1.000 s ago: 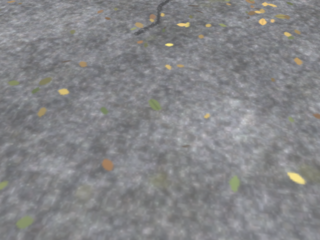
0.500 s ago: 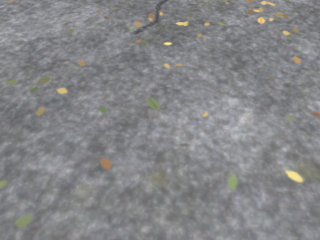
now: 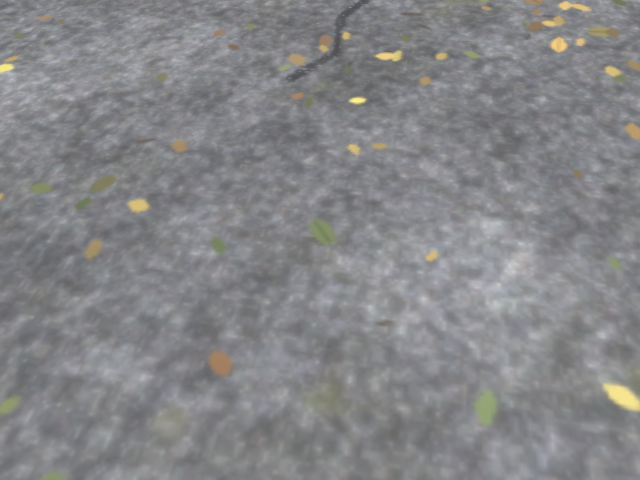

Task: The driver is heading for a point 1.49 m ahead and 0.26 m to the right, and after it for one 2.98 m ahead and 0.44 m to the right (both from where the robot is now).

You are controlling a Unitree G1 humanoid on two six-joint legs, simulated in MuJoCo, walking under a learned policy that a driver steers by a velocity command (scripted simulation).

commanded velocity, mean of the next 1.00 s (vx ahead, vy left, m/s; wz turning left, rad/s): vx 0.48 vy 0.00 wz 0.00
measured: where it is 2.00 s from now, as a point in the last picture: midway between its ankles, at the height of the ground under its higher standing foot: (376, 249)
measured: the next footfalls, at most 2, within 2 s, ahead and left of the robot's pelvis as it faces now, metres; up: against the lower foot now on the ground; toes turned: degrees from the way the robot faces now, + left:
left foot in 0.22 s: +0.31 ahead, +0.13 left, +0.00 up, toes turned +2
right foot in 0.74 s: +0.61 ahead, -0.11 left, +0.00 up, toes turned -3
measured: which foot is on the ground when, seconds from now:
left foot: up 0.00-0.20, down 0.22-0.76, up 0.78-1.00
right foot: down 0.00-0.22, up 0.24-0.72, down 0.74-1.00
